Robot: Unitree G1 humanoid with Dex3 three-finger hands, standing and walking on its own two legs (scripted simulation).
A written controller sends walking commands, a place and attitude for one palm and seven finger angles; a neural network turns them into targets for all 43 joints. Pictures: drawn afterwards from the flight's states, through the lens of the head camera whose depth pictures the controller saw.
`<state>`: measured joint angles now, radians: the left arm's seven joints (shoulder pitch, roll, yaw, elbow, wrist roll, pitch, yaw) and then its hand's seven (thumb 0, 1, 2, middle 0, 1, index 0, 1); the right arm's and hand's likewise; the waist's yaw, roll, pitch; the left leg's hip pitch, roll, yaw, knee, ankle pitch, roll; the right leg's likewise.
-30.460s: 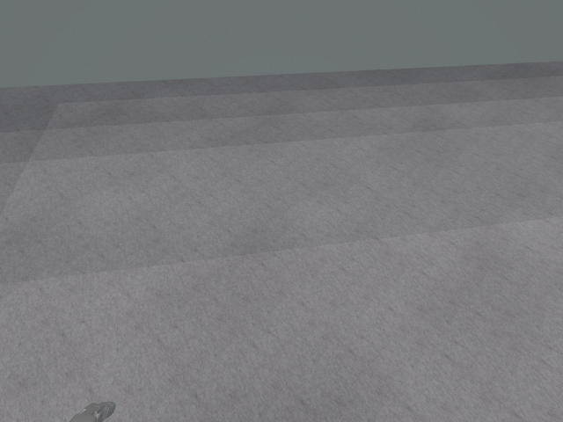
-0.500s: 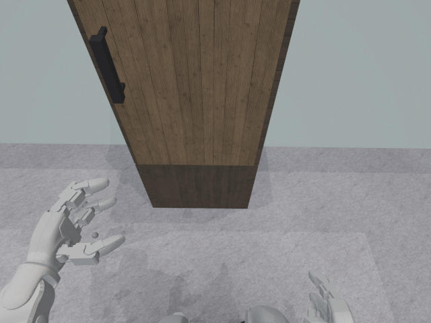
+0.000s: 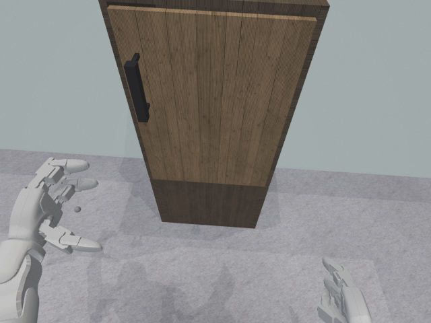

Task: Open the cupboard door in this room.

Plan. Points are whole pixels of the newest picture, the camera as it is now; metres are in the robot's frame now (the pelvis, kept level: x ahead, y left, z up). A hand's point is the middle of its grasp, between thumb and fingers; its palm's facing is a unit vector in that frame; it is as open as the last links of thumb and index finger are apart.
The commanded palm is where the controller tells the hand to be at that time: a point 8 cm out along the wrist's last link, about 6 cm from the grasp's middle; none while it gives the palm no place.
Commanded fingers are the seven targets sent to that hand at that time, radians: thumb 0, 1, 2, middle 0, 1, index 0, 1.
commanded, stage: raise the hand with hooked fingers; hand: left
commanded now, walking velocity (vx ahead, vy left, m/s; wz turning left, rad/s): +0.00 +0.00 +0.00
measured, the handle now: (140, 88) +0.60 +0.24 +0.09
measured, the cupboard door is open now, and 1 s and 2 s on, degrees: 0 0 0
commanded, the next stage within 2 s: move the hooked fingers beside the handle in 0.78 s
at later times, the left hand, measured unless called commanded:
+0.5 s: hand (80, 186) +0.30 +0.26 +0.10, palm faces +0.01 -1.00 -0.03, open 14.0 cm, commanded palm +0.27 +0.31 +0.11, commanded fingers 0.00 -0.50 0.30 -0.30 -1.20 -0.30 -1.20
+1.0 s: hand (79, 186) +0.30 +0.26 +0.11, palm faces +0.07 -1.00 -0.03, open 14.0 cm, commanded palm +0.28 +0.30 +0.11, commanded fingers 0.00 -0.50 0.30 -0.30 -1.20 -0.30 -1.20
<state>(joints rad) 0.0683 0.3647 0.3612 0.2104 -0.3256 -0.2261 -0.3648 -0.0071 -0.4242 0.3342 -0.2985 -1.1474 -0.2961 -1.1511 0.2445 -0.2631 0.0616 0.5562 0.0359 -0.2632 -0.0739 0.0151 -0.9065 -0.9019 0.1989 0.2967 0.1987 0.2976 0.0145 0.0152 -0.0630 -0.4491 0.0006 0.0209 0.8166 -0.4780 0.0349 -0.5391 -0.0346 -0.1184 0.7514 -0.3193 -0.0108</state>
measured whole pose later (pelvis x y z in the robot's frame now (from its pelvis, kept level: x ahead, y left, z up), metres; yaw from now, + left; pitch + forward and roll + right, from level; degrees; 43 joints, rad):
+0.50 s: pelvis +0.00 -0.01 +0.01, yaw -1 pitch +5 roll -1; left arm -0.09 0.42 0.44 0.39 -0.33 -0.14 -0.49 -0.01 -0.50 0.30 -0.30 -1.20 -0.30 -1.20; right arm 0.29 -0.30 0.06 0.59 0.03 -0.21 -0.08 0.02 -0.91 -0.90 0.20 0.30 0.20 0.30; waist 0.01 0.02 -0.04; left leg -0.37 0.01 0.04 0.70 -0.43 0.03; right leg -0.48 -0.02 -0.10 0.66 -0.28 -0.02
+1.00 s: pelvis +0.00 -0.02 +0.01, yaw -1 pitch +5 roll -1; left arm -0.14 0.41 0.44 0.45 -0.32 -0.19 -0.46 -0.01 -0.51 0.30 -0.30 -1.20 -0.30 -1.20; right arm 0.26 -0.28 0.07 0.59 0.04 -0.22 -0.09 0.02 -0.91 -0.90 0.20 0.30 0.20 0.30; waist 0.02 0.02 -0.03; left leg -0.37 0.01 0.03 0.71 -0.42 0.01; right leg -0.47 -0.02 -0.11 0.67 -0.27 -0.03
